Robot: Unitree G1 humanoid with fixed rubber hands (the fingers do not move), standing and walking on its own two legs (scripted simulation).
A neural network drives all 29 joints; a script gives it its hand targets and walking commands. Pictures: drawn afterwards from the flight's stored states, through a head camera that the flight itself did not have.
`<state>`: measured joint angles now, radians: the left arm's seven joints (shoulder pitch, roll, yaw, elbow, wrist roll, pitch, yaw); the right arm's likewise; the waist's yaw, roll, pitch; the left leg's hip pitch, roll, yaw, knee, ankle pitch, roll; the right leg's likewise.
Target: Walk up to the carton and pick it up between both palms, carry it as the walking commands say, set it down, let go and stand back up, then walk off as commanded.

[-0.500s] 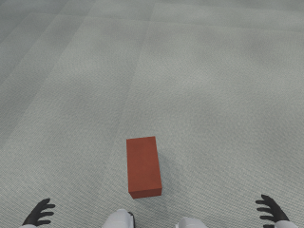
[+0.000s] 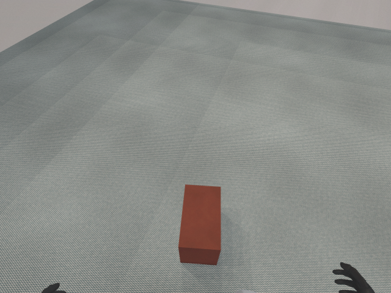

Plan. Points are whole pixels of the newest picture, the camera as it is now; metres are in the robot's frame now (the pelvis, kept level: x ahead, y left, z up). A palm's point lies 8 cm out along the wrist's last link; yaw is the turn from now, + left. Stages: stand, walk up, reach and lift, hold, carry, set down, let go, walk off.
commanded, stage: walk up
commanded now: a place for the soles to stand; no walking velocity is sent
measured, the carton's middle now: (200, 224) +0.51 +0.00 -0.63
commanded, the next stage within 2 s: stand in 1.46 s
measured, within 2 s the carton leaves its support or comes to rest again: neither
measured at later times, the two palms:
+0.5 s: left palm out of the picture +0.11 +0.33 -0.07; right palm out of the picture +0.11 -0.29 -0.07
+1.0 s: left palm out of the picture +0.13 +0.30 -0.06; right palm out of the picture +0.12 -0.31 -0.08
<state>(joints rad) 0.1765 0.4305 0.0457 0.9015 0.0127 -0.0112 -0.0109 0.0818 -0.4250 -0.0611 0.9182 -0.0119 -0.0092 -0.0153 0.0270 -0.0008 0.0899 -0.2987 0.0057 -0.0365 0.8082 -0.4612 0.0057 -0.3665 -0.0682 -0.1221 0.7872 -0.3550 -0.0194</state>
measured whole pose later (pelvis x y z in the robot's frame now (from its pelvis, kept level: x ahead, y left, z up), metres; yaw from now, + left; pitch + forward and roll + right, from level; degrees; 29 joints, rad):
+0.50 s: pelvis +0.00 +0.01 +0.03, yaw +0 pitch -3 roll -1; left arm 0.06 0.40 0.02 1.08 0.00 -0.02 -0.03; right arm 0.08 -0.38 0.00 1.07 -0.01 -0.03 0.00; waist 0.02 0.01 0.05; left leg -0.15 0.00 -0.03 0.47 -0.27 0.00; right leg -0.21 -0.06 -0.12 0.42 -0.17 0.01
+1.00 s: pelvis +0.03 -0.01 +0.04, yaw +0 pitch -3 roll +0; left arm 0.06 0.36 0.02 1.09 0.00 -0.02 -0.01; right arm 0.08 -0.37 -0.02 1.11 -0.02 -0.02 0.00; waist 0.02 0.03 0.05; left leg -0.06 0.02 -0.03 0.36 -0.25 -0.03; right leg -0.15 -0.04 -0.13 0.39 -0.19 -0.01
